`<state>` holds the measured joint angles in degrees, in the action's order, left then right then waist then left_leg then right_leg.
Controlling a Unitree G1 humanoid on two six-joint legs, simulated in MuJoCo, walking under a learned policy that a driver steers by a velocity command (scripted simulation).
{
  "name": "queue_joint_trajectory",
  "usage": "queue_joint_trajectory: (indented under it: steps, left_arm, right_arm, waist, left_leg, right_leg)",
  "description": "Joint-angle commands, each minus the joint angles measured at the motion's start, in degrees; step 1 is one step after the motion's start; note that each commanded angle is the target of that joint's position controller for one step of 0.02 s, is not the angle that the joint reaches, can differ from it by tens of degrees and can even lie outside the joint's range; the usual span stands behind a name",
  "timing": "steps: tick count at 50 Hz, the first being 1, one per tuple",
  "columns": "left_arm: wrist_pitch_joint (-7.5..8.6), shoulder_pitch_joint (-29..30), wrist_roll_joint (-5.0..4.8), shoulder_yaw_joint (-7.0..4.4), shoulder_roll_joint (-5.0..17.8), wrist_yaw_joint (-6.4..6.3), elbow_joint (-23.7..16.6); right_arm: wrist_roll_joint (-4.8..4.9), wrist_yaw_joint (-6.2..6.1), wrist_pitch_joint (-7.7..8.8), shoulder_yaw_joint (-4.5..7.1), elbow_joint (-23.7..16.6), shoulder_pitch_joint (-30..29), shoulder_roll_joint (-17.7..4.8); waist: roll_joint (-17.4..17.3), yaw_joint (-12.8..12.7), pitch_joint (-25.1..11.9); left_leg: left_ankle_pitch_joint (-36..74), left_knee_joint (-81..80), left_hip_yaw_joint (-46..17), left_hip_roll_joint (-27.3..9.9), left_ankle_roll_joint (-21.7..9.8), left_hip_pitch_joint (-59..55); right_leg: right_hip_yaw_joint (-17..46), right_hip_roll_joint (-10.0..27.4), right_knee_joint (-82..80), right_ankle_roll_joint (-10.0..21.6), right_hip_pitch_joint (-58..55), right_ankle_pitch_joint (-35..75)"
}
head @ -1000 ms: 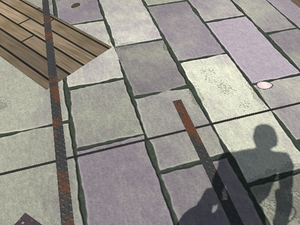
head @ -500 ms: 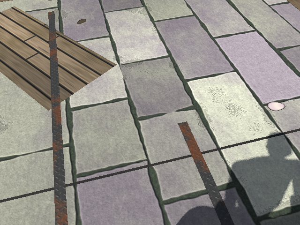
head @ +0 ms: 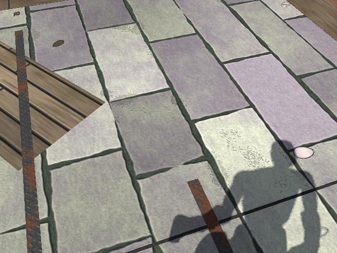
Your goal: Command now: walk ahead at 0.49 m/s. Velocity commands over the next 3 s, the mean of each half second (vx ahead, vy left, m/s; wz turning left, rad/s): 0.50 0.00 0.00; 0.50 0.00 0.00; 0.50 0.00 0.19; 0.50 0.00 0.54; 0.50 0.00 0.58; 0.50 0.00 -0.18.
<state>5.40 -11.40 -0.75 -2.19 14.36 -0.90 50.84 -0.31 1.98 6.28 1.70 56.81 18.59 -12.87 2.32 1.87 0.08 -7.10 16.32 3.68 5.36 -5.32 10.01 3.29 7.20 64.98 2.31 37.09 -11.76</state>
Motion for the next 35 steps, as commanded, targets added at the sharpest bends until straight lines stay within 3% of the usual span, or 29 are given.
queue_joint_trajectory:
  steps: [1, 6, 9, 11, 13, 14, 15, 16, 17, 18, 19, 20, 21, 22, 23, 25, 29, 35]
  left_arm:
    - [-0.32, -1.89, 0.68, -0.67, 2.39, -0.38, -2.44]
    - [0.32, 8.91, 0.01, -0.26, 1.64, 0.54, -5.20]
    - [0.60, 13.49, -0.49, -0.07, 1.98, 1.58, -6.94]
    - [1.06, 14.50, -0.59, -0.20, 2.76, 2.35, -7.94]
    - [1.56, 10.93, -0.54, -0.87, 4.35, 2.74, -7.54]
    - [1.71, 5.03, -0.41, -1.89, 6.02, 2.64, -5.88]
    - [1.85, -5.88, -0.29, -3.51, 9.46, 2.24, -2.72]
    - [1.66, -15.47, 0.89, -5.09, 16.04, 1.94, -1.13]
    - [1.32, -17.64, 0.66, -4.63, 14.36, 2.27, -0.22]
    - [1.48, -13.71, 0.37, -3.19, 9.89, 2.36, -0.94]
    - [1.38, -8.32, 0.33, -2.39, 7.47, 2.30, -2.30]
    - [1.32, -3.85, 0.52, -1.78, 5.86, 2.57, -3.00]
    - [1.46, -1.72, 0.78, -1.33, 4.32, 2.80, -3.23]
    - [1.48, -1.31, 1.04, -1.13, 3.63, 3.02, -2.76]
    - [1.63, -2.19, 1.03, -1.21, 3.76, 3.09, -2.06]
    - [1.83, -4.33, 1.04, -1.65, 5.40, 2.71, -0.66]
    - [1.11, -7.91, 0.87, -1.84, 6.40, 1.40, 1.02]
    - [0.41, -13.42, 0.07, -2.04, 7.47, 0.70, 3.77]
  right_arm:
    - [0.09, -1.15, 0.94, 1.22, -3.18, -2.20, -7.59]
    - [1.15, -2.00, 0.06, 1.57, -1.86, 3.36, -9.48]
    - [1.46, -2.02, -0.64, 1.69, -0.60, 6.12, -9.62]
    - [1.48, -2.16, -1.20, 1.94, -0.18, 6.52, -9.96]
    - [1.53, -2.27, -1.81, 2.28, -0.33, 5.19, -10.84]
    - [1.37, -2.28, -2.11, 2.12, -0.70, 3.89, -10.61]
    - [0.71, -2.24, -2.22, 1.38, -1.44, 3.31, -8.70]
    - [0.05, -1.96, -1.39, -0.34, -3.11, 7.29, -3.59]
    - [1.01, -1.62, 0.14, -1.13, -2.40, 9.56, -1.44]
    - [2.35, -1.39, 1.19, 0.51, -3.14, 5.29, -8.14]
    - [2.88, -1.40, 1.56, 0.89, -4.59, 0.63, -9.47]
    - [2.24, -1.74, 1.31, 1.01, -4.92, -1.60, -8.75]
    - [1.46, -2.04, 0.59, 1.46, -4.94, -1.87, -8.22]
    - [1.30, -2.08, -0.27, 1.43, -4.70, -0.82, -6.85]
    - [1.24, -2.13, -0.95, 1.34, -4.34, 0.14, -5.53]
    - [1.04, -2.30, -1.68, 1.51, -5.01, -1.13, -5.10]
    - [0.57, -2.18, -1.65, 1.68, -7.95, -9.82, -4.65]
    - [1.23, -1.04, -1.05, 1.07, -11.07, -20.92, -3.81]
  waist:
    - [-4.47, -2.65, 3.03]
    - [-4.77, 1.31, 3.25]
    - [-5.28, 2.83, 4.44]
    - [-5.68, 2.45, 4.62]
    - [-6.74, -0.23, 2.83]
    - [-6.64, -3.61, -0.45]
    - [-4.84, -7.95, -7.46]
    - [6.47, -8.68, -17.27]
    - [15.06, -8.00, -22.23]
    - [9.38, -7.80, -15.32]
    - [5.75, -6.33, -9.57]
    - [1.37, -4.47, -5.59]
    - [1.34, -2.73, -3.48]
    - [2.16, -1.47, -2.59]
    - [2.18, -0.91, -2.17]
    - [1.32, -0.40, -0.67]
    - [0.75, -2.17, 1.36]
    - [1.01, -5.70, 4.46]
  left_leg:
    - [3.63, -11.64, -12.49, -16.26, -9.85, 5.27]
    - [4.07, -10.38, -9.31, -15.55, -7.04, -0.76]
    - [3.05, -7.96, -9.85, -17.61, -6.75, -6.18]
    - [3.64, -5.51, -10.67, -19.39, -6.11, -9.66]
    - [10.47, -1.03, -10.78, -19.99, -4.99, -10.98]
    - [20.00, 5.90, -8.91, -17.95, -3.80, -10.26]
    - [23.03, 19.22, -5.87, -14.38, -2.02, -4.78]
    - [5.87, 42.44, -1.19, -7.16, 1.92, 15.58]
    - [-23.98, 55.30, -6.54, -1.63, 2.97, 29.53]
    - [-22.14, 60.78, -10.77, -5.53, 1.65, 34.99]
    - [-16.73, 59.96, -9.25, -8.67, 0.85, 35.30]
    - [-12.02, 56.41, -7.99, -11.02, 1.16, 32.80]
    - [-9.03, 52.59, -8.07, -12.81, 1.40, 29.77]
    - [-7.26, 50.72, -7.89, -13.46, 1.73, 26.77]
    - [-6.29, 49.61, -7.33, -13.44, 2.11, 25.46]
    - [-3.26, 46.44, -6.92, -13.67, 2.95, 27.50]
    - [6.86, 33.75, -6.44, -13.54, 4.21, 32.51]
    - [13.07, 18.60, -4.11, -10.86, 3.79, 30.64]
  right_leg:
    - [0.15, 2.44, -8.21, -1.58, 1.86, 8.61]
    - [-2.44, -0.65, -26.52, -2.22, -0.26, 17.51]
    - [-2.66, -1.56, -31.53, -1.73, 0.14, 14.88]
    - [-2.61, -2.08, -34.05, -0.31, -0.44, 10.72]
    - [-3.91, -3.73, -36.37, 1.39, -6.68, 6.76]
    - [-5.49, -5.65, -37.70, 2.66, -14.86, 6.02]
    - [-3.49, -4.12, -36.85, 4.99, -29.77, 7.24]
    - [17.44, 10.58, -37.62, 12.41, -52.97, 5.15]
    - [38.45, 16.82, -46.88, 17.46, -61.00, -2.02]
    - [33.75, 14.94, -47.95, 14.55, -55.33, -4.04]
    - [24.69, 12.85, -48.56, 12.32, -47.29, -0.29]
    - [18.30, 10.22, -50.71, 11.24, -39.15, 4.72]
    - [13.84, 7.87, -52.71, 10.20, -33.95, 7.44]
    - [11.17, 6.43, -54.44, 9.82, -30.61, 8.78]
    - [9.26, 5.65, -55.52, 10.20, -28.90, 11.27]
    - [6.34, 5.32, -56.85, 10.90, -28.22, 16.23]
    - [2.90, 4.69, -58.08, 10.12, -30.71, 18.35]
    - [0.42, 4.94, -58.31, 8.84, -35.58, 13.88]
